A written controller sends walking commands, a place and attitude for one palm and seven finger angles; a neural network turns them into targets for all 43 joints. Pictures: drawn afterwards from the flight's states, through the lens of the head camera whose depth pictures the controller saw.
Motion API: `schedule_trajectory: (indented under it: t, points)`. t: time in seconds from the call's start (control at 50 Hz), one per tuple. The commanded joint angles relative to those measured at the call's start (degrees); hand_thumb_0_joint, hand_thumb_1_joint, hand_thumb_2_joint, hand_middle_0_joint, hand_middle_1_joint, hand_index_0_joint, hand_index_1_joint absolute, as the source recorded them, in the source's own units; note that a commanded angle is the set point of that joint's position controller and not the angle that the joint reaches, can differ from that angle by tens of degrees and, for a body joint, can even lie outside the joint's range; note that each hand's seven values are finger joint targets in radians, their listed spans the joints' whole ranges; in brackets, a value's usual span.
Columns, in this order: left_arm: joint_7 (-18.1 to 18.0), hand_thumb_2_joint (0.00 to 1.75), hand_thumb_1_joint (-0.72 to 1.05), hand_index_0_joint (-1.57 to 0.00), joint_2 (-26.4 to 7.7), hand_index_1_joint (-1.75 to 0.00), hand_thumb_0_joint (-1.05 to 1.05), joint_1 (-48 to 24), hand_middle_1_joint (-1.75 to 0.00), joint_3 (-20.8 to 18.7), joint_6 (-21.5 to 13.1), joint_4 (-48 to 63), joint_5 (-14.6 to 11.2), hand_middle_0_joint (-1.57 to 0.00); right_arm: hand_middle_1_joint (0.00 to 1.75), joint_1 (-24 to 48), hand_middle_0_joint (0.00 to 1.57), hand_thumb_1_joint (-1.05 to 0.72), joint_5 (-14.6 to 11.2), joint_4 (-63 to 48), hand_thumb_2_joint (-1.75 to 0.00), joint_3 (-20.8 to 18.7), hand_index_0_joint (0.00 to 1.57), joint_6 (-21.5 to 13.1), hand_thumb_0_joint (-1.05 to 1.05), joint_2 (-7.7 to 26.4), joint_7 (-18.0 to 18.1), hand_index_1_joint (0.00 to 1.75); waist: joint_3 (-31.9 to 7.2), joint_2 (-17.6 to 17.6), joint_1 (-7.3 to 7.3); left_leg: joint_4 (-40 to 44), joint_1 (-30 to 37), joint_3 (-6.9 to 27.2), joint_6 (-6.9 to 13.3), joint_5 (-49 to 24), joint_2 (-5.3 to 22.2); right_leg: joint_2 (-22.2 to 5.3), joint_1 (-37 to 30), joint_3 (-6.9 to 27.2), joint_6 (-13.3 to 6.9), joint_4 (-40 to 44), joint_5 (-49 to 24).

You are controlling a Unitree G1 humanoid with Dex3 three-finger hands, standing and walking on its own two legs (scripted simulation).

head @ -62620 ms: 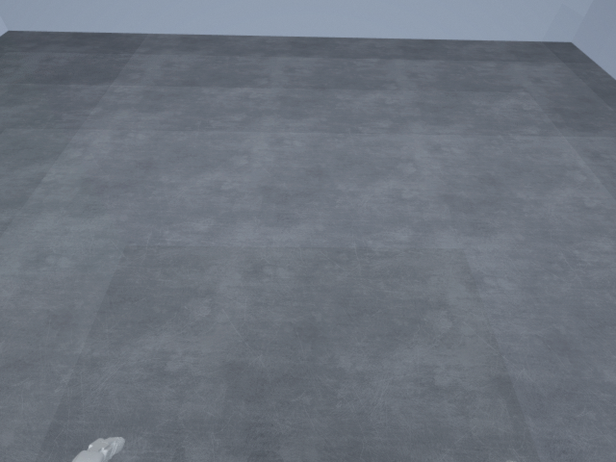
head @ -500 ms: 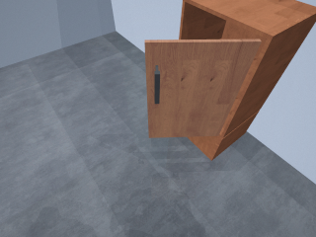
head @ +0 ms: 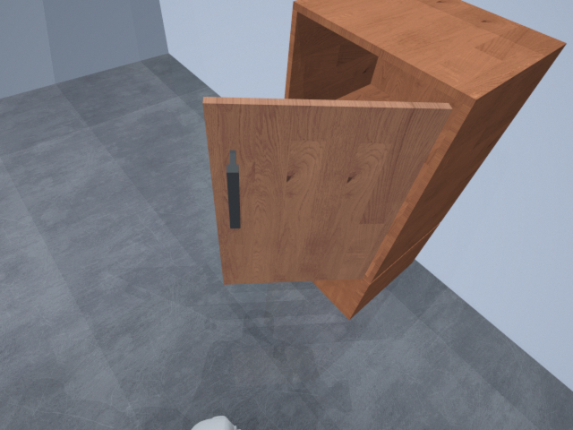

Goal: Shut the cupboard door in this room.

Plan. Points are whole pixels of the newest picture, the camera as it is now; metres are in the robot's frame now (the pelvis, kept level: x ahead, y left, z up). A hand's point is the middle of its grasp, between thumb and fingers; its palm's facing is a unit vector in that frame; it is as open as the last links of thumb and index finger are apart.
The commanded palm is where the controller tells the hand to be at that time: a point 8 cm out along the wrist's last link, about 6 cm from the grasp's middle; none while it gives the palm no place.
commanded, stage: take the last steps up to it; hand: left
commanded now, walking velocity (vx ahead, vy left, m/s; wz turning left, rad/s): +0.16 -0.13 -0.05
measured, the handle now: (234, 191) +0.51 +0.12 -0.01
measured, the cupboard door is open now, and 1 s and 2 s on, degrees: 55 55 55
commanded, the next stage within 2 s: come to a stop and stand still in 0.02 s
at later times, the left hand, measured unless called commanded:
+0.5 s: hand (216, 411) +0.17 +0.11 -0.14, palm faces +0.03 -0.97 -0.25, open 7.3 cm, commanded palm none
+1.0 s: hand out of the picture +0.05 +0.19 -0.16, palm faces +0.07 -0.97 -0.23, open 7.4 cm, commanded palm none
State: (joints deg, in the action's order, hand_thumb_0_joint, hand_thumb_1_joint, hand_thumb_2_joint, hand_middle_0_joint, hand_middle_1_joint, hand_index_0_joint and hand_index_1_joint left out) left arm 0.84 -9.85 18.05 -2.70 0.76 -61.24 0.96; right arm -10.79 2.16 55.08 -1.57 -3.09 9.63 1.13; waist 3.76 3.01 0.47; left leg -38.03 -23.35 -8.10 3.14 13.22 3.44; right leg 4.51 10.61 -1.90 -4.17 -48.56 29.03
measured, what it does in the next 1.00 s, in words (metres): steps on the spot: right foot, then left foot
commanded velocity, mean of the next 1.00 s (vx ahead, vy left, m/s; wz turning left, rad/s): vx -0.08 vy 0.07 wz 0.00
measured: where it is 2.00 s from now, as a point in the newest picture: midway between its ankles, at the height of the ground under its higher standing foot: outside the picture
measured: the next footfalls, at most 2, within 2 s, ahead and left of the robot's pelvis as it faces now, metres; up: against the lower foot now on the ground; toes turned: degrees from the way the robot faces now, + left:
right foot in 0.32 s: +0.18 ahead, -0.21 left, +0.00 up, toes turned -3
left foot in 0.72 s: +0.09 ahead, +0.08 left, +0.00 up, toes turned +2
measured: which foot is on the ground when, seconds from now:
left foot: down 0.00-0.32, up 0.34-0.70, down 0.72-1.00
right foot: up 0.00-0.30, down 0.32-0.72, up 0.74-1.00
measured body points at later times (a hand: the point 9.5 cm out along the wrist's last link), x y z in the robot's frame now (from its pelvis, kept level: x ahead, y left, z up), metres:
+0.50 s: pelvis +0.09 -0.07 +0.02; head +0.14 -0.10 +0.46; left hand +0.17 +0.16 -0.12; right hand +0.13 -0.33 -0.15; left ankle +0.04 +0.04 -0.64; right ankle +0.14 -0.21 -0.72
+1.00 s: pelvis +0.05 -0.01 +0.02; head +0.08 +0.00 +0.47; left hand +0.05 +0.24 -0.14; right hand +0.12 -0.24 -0.13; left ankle +0.05 +0.08 -0.72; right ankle +0.00 -0.13 -0.70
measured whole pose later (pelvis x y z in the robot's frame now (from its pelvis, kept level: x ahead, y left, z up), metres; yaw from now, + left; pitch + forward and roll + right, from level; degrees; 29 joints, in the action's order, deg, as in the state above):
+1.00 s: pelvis +0.05 -0.01 +0.02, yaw +0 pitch +1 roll +1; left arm -1.2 -12.3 14.9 -2.4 3.3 -59.1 0.9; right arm -10.9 0.8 56.4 -0.2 0.8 8.7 1.6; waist 3.1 2.1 -2.3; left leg -26.1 -12.8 -3.3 3.2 13.9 -2.4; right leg -0.4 13.8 0.0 0.9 -37.5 21.6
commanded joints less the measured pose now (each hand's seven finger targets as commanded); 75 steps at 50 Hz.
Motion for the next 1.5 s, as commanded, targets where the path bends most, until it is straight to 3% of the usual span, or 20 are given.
schedule_trajectory:
  t: [0.0,0.12,0.24,0.26,0.3,0.32,0.42,0.64,0.66,0.7,0.72,0.82,0.92,0.98,1.04,1.1,1.26,1.4,1.42,1.48]
  points:
    - [0.04,0.9,0.9,-0.2,-6.0,-0.3,0.0,-2.53,-0.3,-1.91,-1.01,6.34,1.09,-0.2,0.3,-11.06,0.2,-0.9,-0.03,-0.34,-0.9,-2.65,0.2,0.94,0.0,12.33,2.0,0.3,-0.57,-12.21,2.91,24.61,12.68,30.64,8.62,1.14,22.4,-6.7,23.87,6.17,1.58,-24.94,-3.18]
    - [0.81,0.9,0.9,-0.2,-2.14,-0.3,0.0,-1.58,-0.3,-1.57,0.79,6.27,0.61,-0.2,0.3,-5.89,0.2,-0.9,-0.06,-1.04,-0.9,-2.41,0.2,0.85,0.0,9.89,1.33,0.3,-2.02,-10.2,-0.54,25.29,6.32,10.52,4.84,-3.08,13.34,-8.54,15.33,0.85,4.8,-5.92,-11.56]
    - [-0.73,0.9,0.9,-0.2,-2.99,-0.3,0.0,0.68,-0.3,-1.06,-0.16,5.31,0.41,-0.2,0.3,-4.91,0.2,-0.9,-0.98,0.44,-0.9,-2.72,0.2,3.0,0.0,9.2,0.72,0.3,-5.33,-9.78,-2.1,12.2,8.04,4.44,1.05,-11.38,8.58,-5.22,1.77,-4.32,6.65,19.04,-22.36]
    - [-1.06,0.9,0.9,-0.2,-6.21,-0.3,0.0,1.28,-0.3,-1.39,-0.78,5.39,0.59,-0.2,0.3,-5.89,0.2,-0.9,-1.34,0.56,-0.9,-2.62,0.2,3.21,0.0,7.84,0.41,0.3,-4.93,-4.93,-2.27,8.29,5.67,3.47,-1.41,-6.42,5.83,-7.73,-1.16,0.39,5.9,22.77,-29.13]
    - [-1.79,0.9,0.9,-0.2,-12.83,-0.3,0.0,0.44,-0.3,-2.21,-1.49,6.04,0.97,-0.2,0.3,-9.83,0.2,-0.9,-1.94,-0.03,-0.9,-2.26,0.2,4.28,0.0,3.62,0.01,0.3,-7.55,11.91,-0.99,-6.47,2.56,1.39,-4.75,18.83,-2.22,-25.29,-1.5,16.46,-2.94,27.59,-51.05]
    - [-1.81,0.9,0.9,-0.2,-13.59,-0.3,0.0,-0.65,-0.3,-2.0,-1.13,6.64,1.02,-0.2,0.3,-10.14,0.2,-0.9,-1.95,0.14,-0.9,-2.55,0.2,5.19,0.0,3.93,0.09,0.3,-7.79,7.57,-1.17,-13.7,4.86,4.37,-4.26,23.13,-2.42,-27.79,2.16,16.31,-5.84,29.1,-49.24]
    - [-3.53,0.9,0.9,-0.2,-11.69,-0.3,0.0,-3.22,-0.3,-2.92,-0.7,6.97,0.68,-0.2,0.3,-4.61,0.2,-0.9,-1.71,-0.71,-0.9,-2.96,0.2,6.02,0.0,6.83,0.19,0.3,-8.46,10.03,-2.45,-29.05,-6.23,10.53,-5.72,17.67,-3.12,-25.81,-6.03,13.86,-7.28,24.0,-65.7]
    - [-3.24,0.9,0.9,-0.2,-12.65,-0.3,0.0,-7.18,-0.3,-3.45,0.43,9.26,1.36,-0.2,0.3,-6.14,0.2,-0.9,-1.76,-2.07,-0.9,-2.26,0.2,5.25,0.0,5.93,-0.85,0.3,-9.41,10.5,0.09,6.53,11.35,6.37,-5.3,5.18,-4.37,-21.03,3.09,10.3,-2.44,24.56,-33.05]
    - [-3.06,0.9,0.9,-0.2,-11.91,-0.3,0.0,-7.65,-0.3,-3.14,0.78,9.4,1.0,-0.2,0.3,-8.09,0.2,-0.9,-1.81,-1.27,-0.9,-2.31,0.2,4.88,0.0,6.9,-0.91,0.3,-9.16,7.59,1.05,13.37,17.64,6.29,-5.11,-1.08,-3.83,-18.36,7.9,8.44,0.01,21.84,-24.57]
    - [-2.68,0.9,0.9,-0.2,-5.86,-0.3,0.0,-5.9,-0.3,-1.7,2.08,10.43,0.06,-0.2,0.3,-5.19,0.2,-0.9,-0.76,-3.64,-0.9,-3.58,0.2,4.41,0.0,14.91,-0.6,0.3,-4.84,-20.67,0.66,24.18,12.06,25.53,0.71,-4.99,13.72,-6.67,16.53,-0.6,6.16,7.63,1.2]
    - [-2.95,0.9,0.9,-0.2,-6.53,-0.3,0.0,-7.61,-0.3,-1.65,2.78,10.39,0.27,-0.2,0.3,-1.38,0.2,-0.9,-0.34,-4.88,-0.9,-3.18,0.2,4.99,0.0,15.45,-0.09,0.3,-1.14,-17.83,0.7,25.67,1.07,25.5,4.74,-3.44,15.8,-6.22,12.22,3.73,5.41,0.79,2.84]
    - [-2.14,0.9,0.9,-0.2,-6.76,-0.3,0.0,-3.73,-0.3,-1.42,2.5,6.85,0.31,-0.2,0.3,2.9,0.2,-0.9,-0.57,-4.74,-0.9,-0.94,0.2,3.94,0.0,10.35,1.03,0.3,0.85,-12.04,-2.55,21.93,5.39,16.07,5.4,-12.54,8.43,-5.23,11.92,4.32,5.11,-6.23,-4.71]
    - [-2.26,0.9,0.9,-0.2,-4.97,-0.3,0.0,-3.4,-0.3,0.11,1.17,6.02,-0.18,-0.2,0.3,-3.09,0.2,-0.9,-1.12,-1.05,-0.9,-1.01,0.2,3.15,0.0,9.58,1.45,0.3,-5.53,-11.26,-0.57,18.85,18.76,17.58,6.82,-26.14,9.89,-5.57,7.56,2.21,5.25,10.35,-4.92]
    - [-2.67,0.9,0.9,-0.2,-4.85,-0.3,0.0,1.39,-0.3,0.46,-0.05,3.12,-0.25,-0.2,0.3,-3.37,0.2,-0.9,-2.07,0.29,-0.9,-0.85,0.2,2.83,0.0,8.07,1.36,0.3,-8.04,-5.4,-1.93,14.49,17.04,16.46,3.37,-23.95,6.5,-6.34,-3.01,4.69,4.27,28.02,-20.69]
    - [-2.92,0.9,0.9,-0.2,-6.83,-0.3,0.0,-0.86,-0.3,0.99,-1.08,2.14,-0.17,-0.2,0.3,-4.69,0.2,-0.9,-2.48,1.61,-0.9,-0.13,0.2,2.77,0.0,4.92,0.63,0.3,-4.03,1.51,0.72,15.53,15.08,11.52,-1.89,-7.11,-0.12,-14.87,-0.09,11.66,-0.04,30.04,-28.39]
    - [-3.22,0.9,0.9,-0.2,-4.34,-0.3,0.0,-0.14,-0.3,1.35,-1.67,0.89,-0.39,-0.2,0.3,-5.58,0.2,-0.9,-1.8,4.35,-0.9,-0.12,0.2,2.53,0.0,5.72,0.77,0.3,-5.92,6.99,0.42,16.33,18.36,11.29,-1.61,-14.01,1.39,-11.62,-1.73,8.65,1.04,28.19,-33.1]
    - [-3.13,0.9,0.9,-0.2,-3.31,-0.3,0.0,0.78,-0.3,1.67,-0.68,-1.18,-0.38,-0.2,0.3,-6.76,0.2,-0.9,-1.68,8.26,-0.9,0.86,0.2,2.85,0.0,4.35,0.84,0.3,3.62,-3.16,-0.41,21.56,14.1,12.14,-1.39,-2.18,1.11,-9.79,1.74,8.34,1.7,32.7,-15.64]
    - [-2.98,0.9,0.9,-0.2,-2.52,-0.3,0.0,1.77,-0.3,1.84,-0.69,-2.12,-0.5,-0.2,0.3,-9.15,0.2,-0.9,-1.54,9.17,-0.9,0.92,0.2,2.72,0.0,3.9,1.16,0.3,2.7,-3.57,-0.34,22.58,13.82,12.43,-1.48,-0.25,1.39,-9.3,1.23,8.39,1.75,32.28,-16.03]
    - [-5.06,0.9,0.9,-0.2,-4.31,-0.3,0.0,4.54,-0.3,2.93,-3.6,-2.24,0.9,-0.2,0.3,-4.01,0.2,-0.9,-1.77,5.32,-0.9,1.48,0.2,1.03,0.0,5.66,0.12,0.3,3.24,-7.9,-1.87,9.98,10.08,9.84,-2.72,-12.84,2.18,-11.93,2.45,7.69,2.28,29.82,-31.3]
    - [-4.04,0.9,0.9,-0.2,-6.3,-0.3,0.0,1.31,-0.3,2.42,-4.04,0.63,-0.25,-0.2,0.3,-9.51,0.2,-0.9,-1.15,4.3,-0.9,1.49,0.2,1.26,0.0,3.57,-0.1,0.3,-3.92,-6.12,1.08,12.27,12.06,11.48,-1.81,-3.12,0.82,-11.54,1.41,8.85,-0.07,27.72,-17.71]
